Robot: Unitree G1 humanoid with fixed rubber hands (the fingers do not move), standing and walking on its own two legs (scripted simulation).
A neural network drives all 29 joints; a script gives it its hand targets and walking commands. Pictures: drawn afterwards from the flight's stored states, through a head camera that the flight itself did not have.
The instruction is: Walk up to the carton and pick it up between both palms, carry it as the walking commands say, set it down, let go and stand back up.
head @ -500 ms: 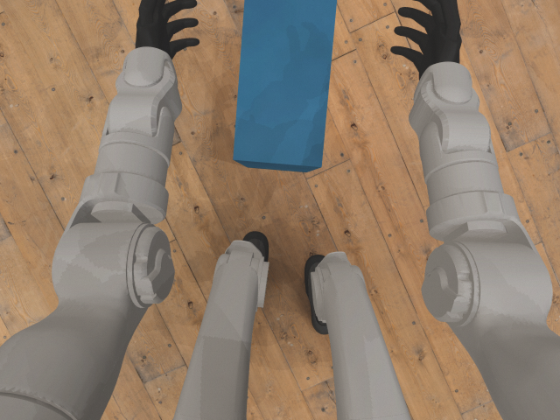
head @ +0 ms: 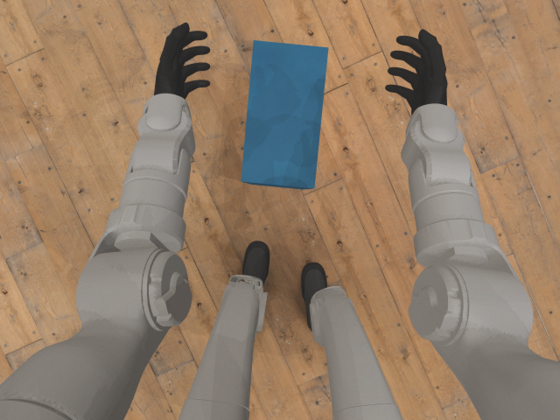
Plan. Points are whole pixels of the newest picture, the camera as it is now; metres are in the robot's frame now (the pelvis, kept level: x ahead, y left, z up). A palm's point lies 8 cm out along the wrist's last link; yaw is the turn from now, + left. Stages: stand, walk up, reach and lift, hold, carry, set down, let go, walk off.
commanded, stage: let go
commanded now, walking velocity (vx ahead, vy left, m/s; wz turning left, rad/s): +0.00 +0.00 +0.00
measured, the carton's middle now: (283, 128) +0.52 +0.03 -0.54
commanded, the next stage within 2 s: stand in 1.20 s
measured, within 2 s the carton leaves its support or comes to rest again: neither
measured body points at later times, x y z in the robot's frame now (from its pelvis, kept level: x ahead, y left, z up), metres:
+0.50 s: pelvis +0.06 +0.00 +0.07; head +0.21 +0.01 +0.49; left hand +0.34 +0.21 -0.04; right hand +0.35 -0.21 -0.03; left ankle +0.08 +0.09 -0.65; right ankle +0.02 -0.10 -0.65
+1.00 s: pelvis +0.07 -0.01 +0.09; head +0.09 -0.01 +0.54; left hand +0.23 +0.23 +0.01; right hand +0.25 -0.24 +0.01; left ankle +0.08 +0.09 -0.65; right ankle +0.02 -0.10 -0.65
